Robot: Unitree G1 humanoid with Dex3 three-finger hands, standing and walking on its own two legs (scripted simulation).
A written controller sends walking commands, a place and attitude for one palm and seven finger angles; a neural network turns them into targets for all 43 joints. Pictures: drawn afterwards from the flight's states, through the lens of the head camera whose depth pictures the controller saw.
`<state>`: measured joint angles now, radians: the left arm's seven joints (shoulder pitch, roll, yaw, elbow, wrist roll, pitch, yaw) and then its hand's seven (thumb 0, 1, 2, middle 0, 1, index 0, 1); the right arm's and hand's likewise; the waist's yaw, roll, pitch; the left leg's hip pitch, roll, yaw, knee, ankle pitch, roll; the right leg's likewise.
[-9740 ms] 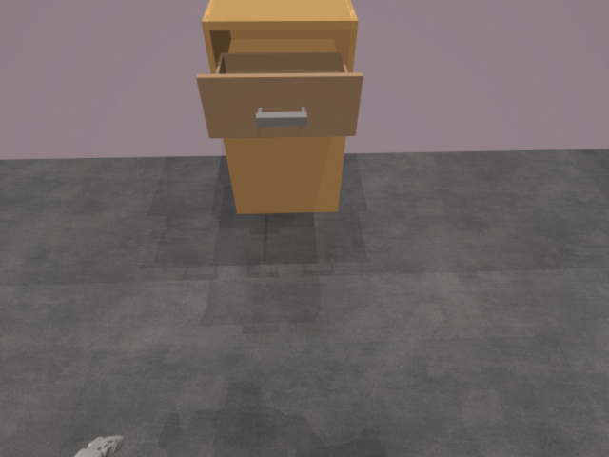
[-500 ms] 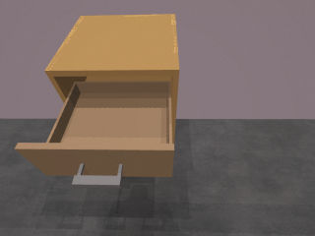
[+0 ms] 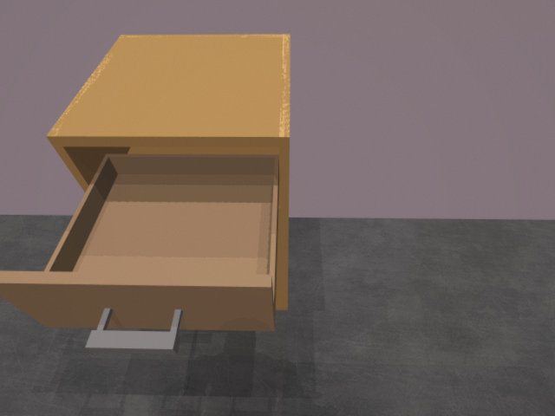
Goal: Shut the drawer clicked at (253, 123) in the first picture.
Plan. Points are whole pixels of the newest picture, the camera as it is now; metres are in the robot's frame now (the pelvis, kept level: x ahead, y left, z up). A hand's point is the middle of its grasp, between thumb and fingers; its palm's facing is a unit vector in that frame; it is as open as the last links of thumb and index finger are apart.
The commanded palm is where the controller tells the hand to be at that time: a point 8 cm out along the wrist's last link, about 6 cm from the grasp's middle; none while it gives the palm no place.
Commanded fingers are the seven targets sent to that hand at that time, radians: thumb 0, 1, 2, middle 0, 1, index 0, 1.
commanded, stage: come to a stop and stand still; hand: left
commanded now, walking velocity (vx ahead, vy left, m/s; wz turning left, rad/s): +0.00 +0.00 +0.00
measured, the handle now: (138, 328) +0.25 +0.24 -0.06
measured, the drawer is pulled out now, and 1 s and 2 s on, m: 0.30 0.30 0.28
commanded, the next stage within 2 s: look again from close up in 0.22 s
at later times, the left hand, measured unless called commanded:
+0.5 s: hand out of the picture +0.00 +0.17 -0.17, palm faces +0.00 -0.98 -0.22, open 7.3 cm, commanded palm none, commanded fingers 0.00 0.90 0.90 -0.20 -0.30 -0.20 -0.30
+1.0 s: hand out of the picture +0.05 +0.22 -0.12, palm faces +0.18 -0.95 -0.26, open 7.2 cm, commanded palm +0.07 +0.24 -0.06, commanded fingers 0.00 0.90 0.90 -0.32 -0.43 -0.32 -0.43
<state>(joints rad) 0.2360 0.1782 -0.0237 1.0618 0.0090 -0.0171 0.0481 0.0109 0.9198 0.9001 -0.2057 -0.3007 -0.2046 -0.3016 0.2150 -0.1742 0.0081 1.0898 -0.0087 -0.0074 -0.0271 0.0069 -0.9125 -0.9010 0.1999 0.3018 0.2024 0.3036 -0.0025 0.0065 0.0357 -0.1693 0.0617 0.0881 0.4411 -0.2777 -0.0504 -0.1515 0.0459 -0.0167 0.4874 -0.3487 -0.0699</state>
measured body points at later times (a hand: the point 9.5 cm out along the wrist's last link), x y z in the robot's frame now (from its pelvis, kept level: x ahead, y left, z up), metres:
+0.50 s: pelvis -0.01 +0.00 +0.00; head +0.01 -0.01 +0.45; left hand +0.00 +0.23 -0.15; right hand -0.01 -0.23 -0.16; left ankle -0.03 +0.15 -0.74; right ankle -0.06 -0.07 -0.74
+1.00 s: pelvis -0.02 +0.02 +0.00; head +0.00 +0.01 +0.45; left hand +0.04 +0.27 -0.10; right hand +0.00 -0.21 -0.15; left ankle -0.03 +0.15 -0.74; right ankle -0.06 -0.07 -0.74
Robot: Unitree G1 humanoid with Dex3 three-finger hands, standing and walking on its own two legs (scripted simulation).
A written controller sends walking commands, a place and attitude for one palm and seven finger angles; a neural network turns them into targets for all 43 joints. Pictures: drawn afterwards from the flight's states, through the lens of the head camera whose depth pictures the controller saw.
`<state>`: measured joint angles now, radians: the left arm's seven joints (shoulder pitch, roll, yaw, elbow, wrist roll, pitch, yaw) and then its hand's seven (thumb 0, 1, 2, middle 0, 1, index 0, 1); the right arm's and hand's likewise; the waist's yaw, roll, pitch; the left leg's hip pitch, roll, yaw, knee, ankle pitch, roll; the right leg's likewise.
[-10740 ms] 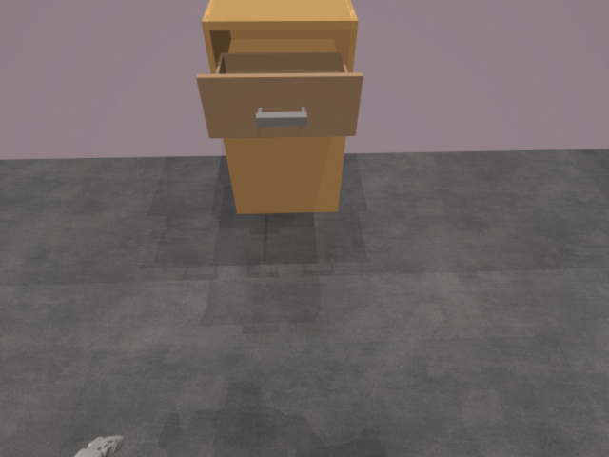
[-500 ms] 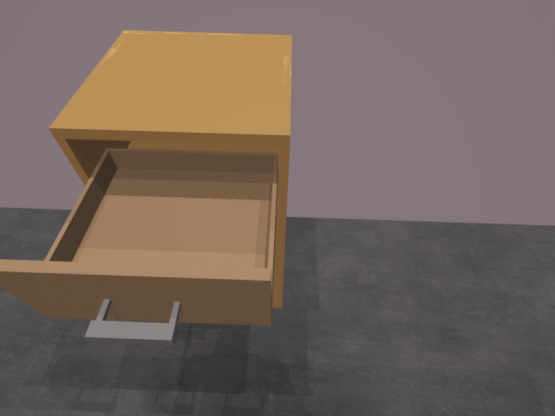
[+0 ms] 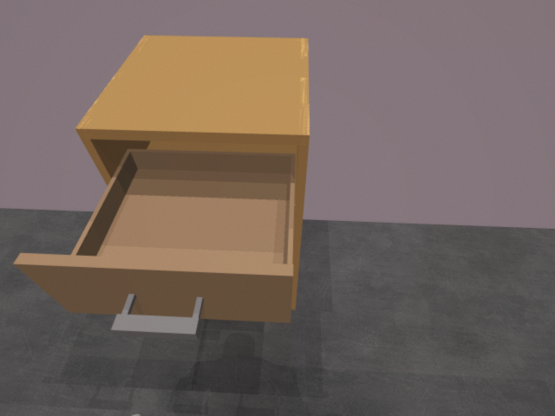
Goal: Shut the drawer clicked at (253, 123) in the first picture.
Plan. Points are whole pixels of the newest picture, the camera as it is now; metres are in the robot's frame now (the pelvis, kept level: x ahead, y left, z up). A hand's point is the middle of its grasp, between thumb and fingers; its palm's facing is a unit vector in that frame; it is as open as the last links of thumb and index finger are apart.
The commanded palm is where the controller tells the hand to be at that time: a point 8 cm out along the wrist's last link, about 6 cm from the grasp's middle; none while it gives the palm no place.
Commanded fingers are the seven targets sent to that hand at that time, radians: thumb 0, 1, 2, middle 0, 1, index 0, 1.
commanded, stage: raise the hand and make a fist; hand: left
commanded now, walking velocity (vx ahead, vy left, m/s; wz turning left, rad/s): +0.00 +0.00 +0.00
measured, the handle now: (161, 313) +0.28 +0.22 -0.06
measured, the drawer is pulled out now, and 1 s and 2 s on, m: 0.30 0.28 0.28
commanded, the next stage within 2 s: bring the fist close to the handle in 1.80 s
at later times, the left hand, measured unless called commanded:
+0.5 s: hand out of the picture +0.11 +0.16 -0.03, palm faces +0.02 -1.00 -0.02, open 5.0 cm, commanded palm +0.09 +0.21 -0.02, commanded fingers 0.00 0.90 0.90 -0.82 -0.97 -0.82 -0.97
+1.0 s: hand out of the picture +0.12 +0.17 +0.01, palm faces +0.05 -1.00 -0.02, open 3.1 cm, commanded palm +0.07 +0.22 +0.02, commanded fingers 0.00 0.90 0.90 -1.32 -1.51 -1.32 -1.51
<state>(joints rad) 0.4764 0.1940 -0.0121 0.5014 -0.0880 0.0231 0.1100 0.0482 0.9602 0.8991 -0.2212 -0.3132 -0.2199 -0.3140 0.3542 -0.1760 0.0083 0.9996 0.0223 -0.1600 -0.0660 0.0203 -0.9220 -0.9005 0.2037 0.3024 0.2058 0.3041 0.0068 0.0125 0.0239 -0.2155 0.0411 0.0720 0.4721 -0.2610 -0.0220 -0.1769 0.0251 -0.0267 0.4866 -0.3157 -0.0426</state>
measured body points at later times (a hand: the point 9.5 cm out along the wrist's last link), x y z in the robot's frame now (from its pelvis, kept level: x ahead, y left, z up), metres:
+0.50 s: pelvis -0.06 +0.00 -0.09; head -0.02 +0.01 +0.36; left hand +0.11 +0.21 -0.03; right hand +0.20 -0.17 -0.13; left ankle -0.01 +0.13 -0.74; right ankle -0.04 -0.09 -0.74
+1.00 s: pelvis -0.04 +0.02 -0.07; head -0.01 +0.02 +0.38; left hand +0.11 +0.22 +0.01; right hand +0.15 -0.22 -0.12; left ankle -0.01 +0.13 -0.74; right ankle -0.04 -0.09 -0.74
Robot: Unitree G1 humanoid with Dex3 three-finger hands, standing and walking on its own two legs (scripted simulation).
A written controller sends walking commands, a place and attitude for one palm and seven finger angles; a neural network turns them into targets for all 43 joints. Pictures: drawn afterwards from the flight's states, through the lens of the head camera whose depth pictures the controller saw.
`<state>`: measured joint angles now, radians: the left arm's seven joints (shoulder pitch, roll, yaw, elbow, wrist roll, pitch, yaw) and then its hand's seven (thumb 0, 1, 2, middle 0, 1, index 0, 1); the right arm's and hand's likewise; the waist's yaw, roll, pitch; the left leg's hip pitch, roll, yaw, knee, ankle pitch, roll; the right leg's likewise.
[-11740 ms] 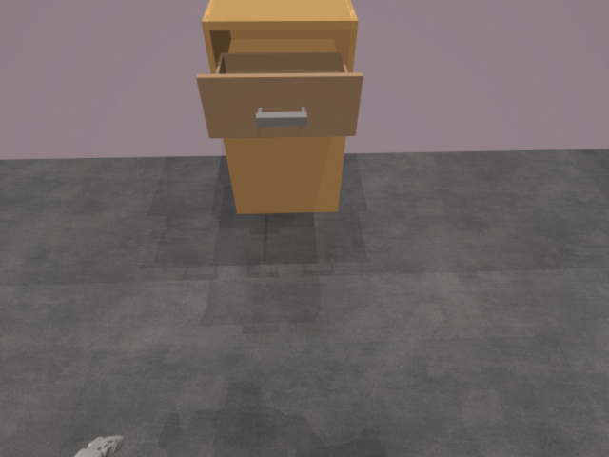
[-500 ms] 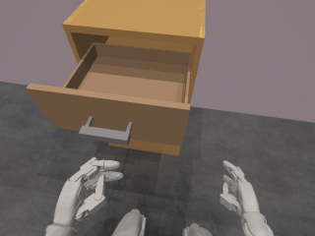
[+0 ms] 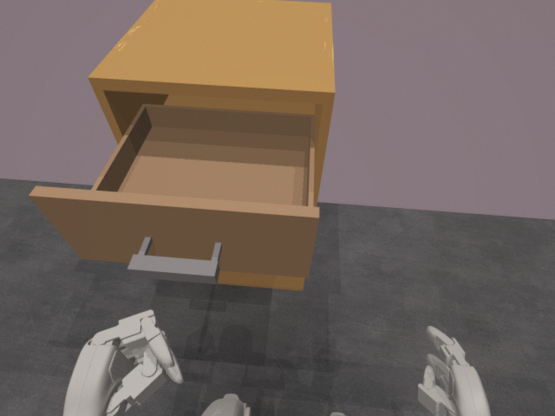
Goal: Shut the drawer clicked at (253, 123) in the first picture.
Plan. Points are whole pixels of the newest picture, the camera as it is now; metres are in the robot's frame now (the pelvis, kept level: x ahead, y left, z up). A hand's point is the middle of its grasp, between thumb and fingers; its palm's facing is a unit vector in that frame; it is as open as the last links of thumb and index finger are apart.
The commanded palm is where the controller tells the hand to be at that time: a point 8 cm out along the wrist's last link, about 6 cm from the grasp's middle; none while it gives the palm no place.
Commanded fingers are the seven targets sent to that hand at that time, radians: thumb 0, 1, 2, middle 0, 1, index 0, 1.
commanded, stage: raise the hand and make a fist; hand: left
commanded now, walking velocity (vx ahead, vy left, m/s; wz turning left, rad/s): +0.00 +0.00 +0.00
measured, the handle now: (178, 257) +0.35 +0.18 +0.01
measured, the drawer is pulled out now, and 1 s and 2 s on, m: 0.28 0.28 0.28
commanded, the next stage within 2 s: bring the fist close to the handle in 0.80 s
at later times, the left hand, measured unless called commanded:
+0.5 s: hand (155, 376) +0.16 +0.14 +0.11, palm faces -0.03 -1.00 -0.04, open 3.3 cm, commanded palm +0.11 +0.20 +0.11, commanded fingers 0.00 0.90 0.90 -1.40 -1.60 -1.40 -1.60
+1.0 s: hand (152, 379) +0.16 +0.14 +0.10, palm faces -0.01 -1.00 -0.05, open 3.3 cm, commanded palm +0.12 +0.20 +0.10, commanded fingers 0.00 0.90 0.90 -1.40 -1.60 -1.40 -1.60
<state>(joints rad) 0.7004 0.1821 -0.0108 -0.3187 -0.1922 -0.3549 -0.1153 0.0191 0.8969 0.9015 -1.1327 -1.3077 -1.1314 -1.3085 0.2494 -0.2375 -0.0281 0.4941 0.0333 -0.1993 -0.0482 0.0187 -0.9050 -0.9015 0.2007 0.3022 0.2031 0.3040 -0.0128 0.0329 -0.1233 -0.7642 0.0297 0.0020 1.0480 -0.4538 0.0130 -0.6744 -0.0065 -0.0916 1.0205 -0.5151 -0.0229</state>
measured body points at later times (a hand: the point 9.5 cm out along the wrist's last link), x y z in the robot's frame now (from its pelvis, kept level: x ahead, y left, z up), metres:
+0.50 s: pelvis +0.01 +0.00 +0.01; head +0.03 -0.01 +0.46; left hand +0.15 +0.19 +0.11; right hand +0.22 -0.21 -0.04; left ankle +0.04 +0.11 -0.67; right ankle +0.00 -0.11 -0.67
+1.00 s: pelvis +0.01 -0.01 +0.01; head +0.03 -0.02 +0.46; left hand +0.15 +0.20 +0.10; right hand +0.21 -0.23 -0.05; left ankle +0.04 +0.11 -0.67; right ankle +0.00 -0.11 -0.67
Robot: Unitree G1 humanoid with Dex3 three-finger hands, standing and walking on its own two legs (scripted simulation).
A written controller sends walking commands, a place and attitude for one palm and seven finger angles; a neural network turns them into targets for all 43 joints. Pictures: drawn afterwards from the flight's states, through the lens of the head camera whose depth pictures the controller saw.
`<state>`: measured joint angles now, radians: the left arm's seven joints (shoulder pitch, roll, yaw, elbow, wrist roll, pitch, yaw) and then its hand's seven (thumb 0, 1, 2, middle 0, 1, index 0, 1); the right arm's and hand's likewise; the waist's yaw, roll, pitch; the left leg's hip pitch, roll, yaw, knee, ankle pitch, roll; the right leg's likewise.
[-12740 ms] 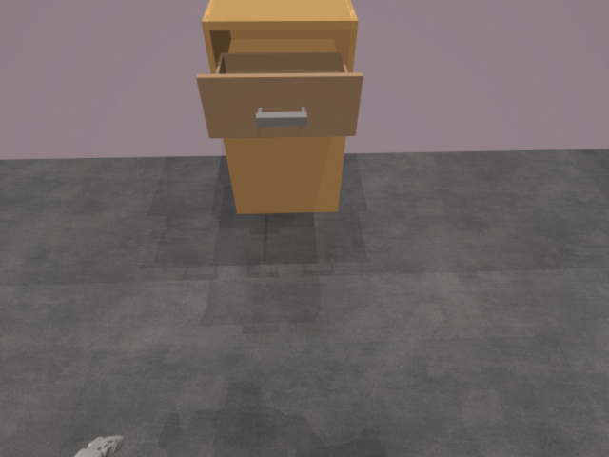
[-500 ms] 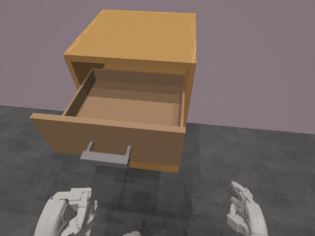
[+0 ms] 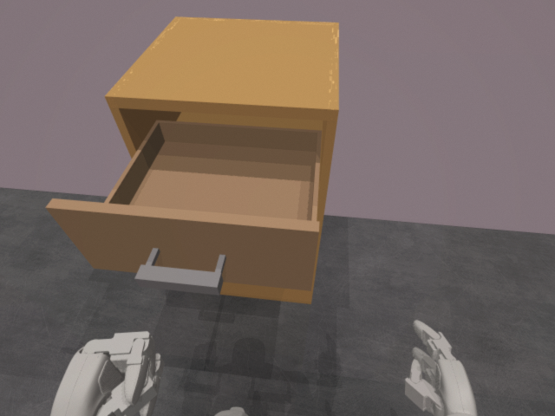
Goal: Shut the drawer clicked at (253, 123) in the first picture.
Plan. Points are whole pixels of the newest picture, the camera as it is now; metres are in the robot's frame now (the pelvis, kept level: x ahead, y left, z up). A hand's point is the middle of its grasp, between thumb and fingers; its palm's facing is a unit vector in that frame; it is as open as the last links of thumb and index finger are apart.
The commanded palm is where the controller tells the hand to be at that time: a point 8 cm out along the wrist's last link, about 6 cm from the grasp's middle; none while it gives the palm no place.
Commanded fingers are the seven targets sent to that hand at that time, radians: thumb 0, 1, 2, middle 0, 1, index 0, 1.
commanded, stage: bring the fist close to the handle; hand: left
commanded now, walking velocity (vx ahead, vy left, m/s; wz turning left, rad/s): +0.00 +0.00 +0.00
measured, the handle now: (184, 268) +0.34 +0.18 +0.00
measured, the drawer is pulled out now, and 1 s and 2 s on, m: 0.28 0.28 0.27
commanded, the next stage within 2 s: push the drawer shut in 1.30 s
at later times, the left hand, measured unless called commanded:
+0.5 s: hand (182, 362) +0.19 +0.14 +0.04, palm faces -0.07 -1.00 -0.02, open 3.3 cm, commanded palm +0.16 +0.20 +0.04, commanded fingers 0.00 0.90 0.90 -1.40 -1.60 -1.40 -1.60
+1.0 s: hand (196, 343) +0.22 +0.14 +0.00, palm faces -0.06 -1.00 -0.03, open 3.3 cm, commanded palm +0.20 +0.19 +0.00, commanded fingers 0.00 0.90 0.90 -1.40 -1.60 -1.40 -1.60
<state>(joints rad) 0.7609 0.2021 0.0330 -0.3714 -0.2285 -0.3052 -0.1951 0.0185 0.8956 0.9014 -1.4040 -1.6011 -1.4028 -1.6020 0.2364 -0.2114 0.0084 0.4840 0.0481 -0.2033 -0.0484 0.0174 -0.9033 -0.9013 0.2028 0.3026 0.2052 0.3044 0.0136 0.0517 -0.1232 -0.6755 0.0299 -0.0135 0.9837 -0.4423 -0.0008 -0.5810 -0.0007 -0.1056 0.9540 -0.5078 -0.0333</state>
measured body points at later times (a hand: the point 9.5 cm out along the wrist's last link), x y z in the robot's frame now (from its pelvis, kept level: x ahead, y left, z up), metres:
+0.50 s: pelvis +0.00 +0.01 -0.02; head +0.05 +0.01 +0.42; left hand +0.18 +0.19 +0.04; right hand +0.19 -0.22 -0.09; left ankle +0.03 +0.12 -0.68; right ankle -0.01 -0.10 -0.68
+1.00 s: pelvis -0.01 +0.00 -0.05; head +0.07 +0.01 +0.39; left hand +0.22 +0.19 +0.00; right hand +0.17 -0.23 -0.13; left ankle +0.03 +0.12 -0.68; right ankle -0.01 -0.10 -0.68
